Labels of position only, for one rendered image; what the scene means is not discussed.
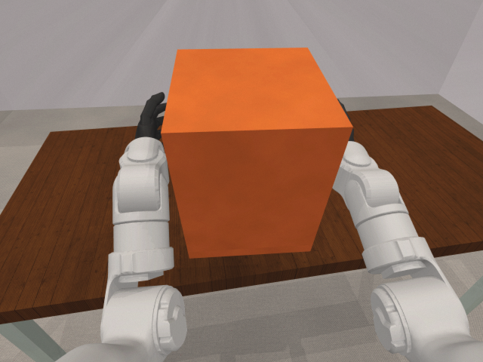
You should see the robot right hand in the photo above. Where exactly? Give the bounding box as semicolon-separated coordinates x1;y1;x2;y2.
337;99;355;142

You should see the robot left hand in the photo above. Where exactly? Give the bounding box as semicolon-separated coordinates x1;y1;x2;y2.
135;92;167;147

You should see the robot left forearm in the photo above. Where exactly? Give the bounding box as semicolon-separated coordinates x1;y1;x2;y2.
100;137;174;341

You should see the carton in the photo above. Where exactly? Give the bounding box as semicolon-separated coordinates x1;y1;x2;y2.
161;48;353;259

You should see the robot right forearm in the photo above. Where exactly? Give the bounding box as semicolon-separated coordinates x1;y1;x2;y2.
332;141;469;331

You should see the right robot upper arm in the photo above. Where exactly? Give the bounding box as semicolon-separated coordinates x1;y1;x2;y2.
371;275;483;362

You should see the left robot upper arm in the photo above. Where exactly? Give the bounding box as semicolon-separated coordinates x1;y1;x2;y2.
55;285;187;362

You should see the table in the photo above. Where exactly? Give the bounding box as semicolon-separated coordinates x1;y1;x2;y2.
0;106;483;362

